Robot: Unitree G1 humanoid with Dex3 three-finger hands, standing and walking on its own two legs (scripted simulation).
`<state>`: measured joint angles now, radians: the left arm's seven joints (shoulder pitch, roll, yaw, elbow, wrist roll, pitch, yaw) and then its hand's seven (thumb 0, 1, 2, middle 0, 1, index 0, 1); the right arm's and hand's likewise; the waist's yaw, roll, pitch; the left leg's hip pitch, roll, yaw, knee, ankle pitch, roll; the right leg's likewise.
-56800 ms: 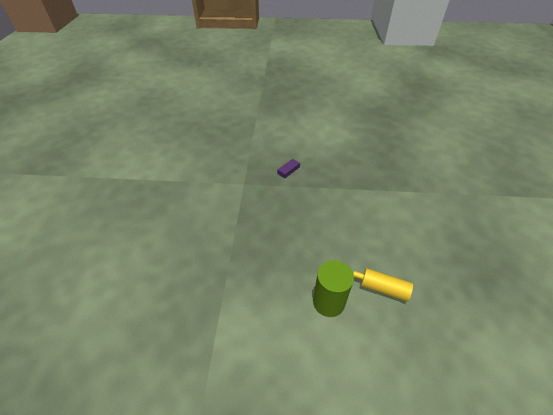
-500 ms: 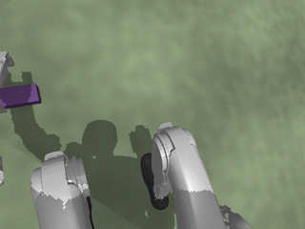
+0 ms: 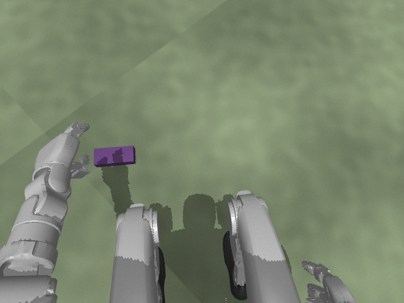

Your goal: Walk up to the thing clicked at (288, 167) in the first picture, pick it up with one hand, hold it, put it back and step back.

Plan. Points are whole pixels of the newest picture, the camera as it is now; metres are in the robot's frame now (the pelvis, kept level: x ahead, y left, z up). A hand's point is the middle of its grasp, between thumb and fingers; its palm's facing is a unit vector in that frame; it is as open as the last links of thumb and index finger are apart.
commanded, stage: home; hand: left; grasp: from above
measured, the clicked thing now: (115, 156) +0.51 +0.25 -0.42
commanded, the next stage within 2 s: none
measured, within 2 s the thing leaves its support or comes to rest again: neither
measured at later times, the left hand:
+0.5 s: hand (53, 225) +0.27 +0.19 +0.09, palm faces +0.05 -0.95 -0.29, open 7.4 cm
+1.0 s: hand out of the picture +0.22 +0.19 +0.24, palm faces +0.16 -0.97 -0.20, open 7.4 cm
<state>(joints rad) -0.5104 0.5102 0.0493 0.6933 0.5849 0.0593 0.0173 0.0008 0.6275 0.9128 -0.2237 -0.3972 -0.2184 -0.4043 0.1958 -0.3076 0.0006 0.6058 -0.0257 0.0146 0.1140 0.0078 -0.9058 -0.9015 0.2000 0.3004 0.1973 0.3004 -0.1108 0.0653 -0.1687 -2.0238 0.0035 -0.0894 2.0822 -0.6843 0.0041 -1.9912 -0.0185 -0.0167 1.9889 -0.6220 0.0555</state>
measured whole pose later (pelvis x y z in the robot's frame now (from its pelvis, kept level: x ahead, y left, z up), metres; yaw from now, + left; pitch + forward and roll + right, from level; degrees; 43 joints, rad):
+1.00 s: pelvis +0.07 -0.01 +0.28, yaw +5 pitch +10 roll -3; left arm 0.52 0.22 0.04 -0.14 -0.07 0.46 0.03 0.01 0.90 0.90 -0.20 -0.30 -0.20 -0.30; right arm 0.30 -0.22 0.04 0.52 0.01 -0.22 -0.20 0.02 -0.91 -0.90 0.20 0.30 0.20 0.30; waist -0.04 0.05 -0.19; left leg -0.70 0.03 -0.07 1.01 -0.49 -0.02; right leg -0.67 -0.02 -0.05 0.93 -0.44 0.02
